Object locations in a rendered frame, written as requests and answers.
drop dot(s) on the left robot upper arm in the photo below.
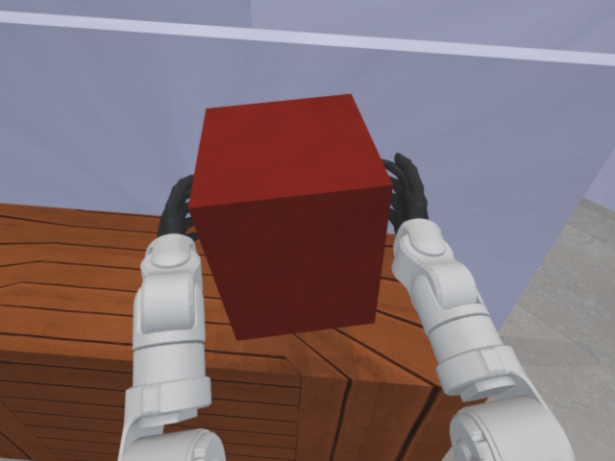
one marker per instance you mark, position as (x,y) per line
(188,445)

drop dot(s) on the carton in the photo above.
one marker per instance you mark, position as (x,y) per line
(290,201)

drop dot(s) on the robot right forearm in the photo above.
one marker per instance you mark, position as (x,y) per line
(472,360)

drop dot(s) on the pedestal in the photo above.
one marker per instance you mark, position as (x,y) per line
(68,280)

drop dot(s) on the robot left forearm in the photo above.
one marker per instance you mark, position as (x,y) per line
(169,375)

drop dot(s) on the robot right hand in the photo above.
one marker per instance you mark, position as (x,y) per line
(409,201)

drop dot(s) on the robot left hand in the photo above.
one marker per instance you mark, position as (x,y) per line
(173,217)

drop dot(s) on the right robot upper arm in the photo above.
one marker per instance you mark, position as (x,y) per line
(513,429)

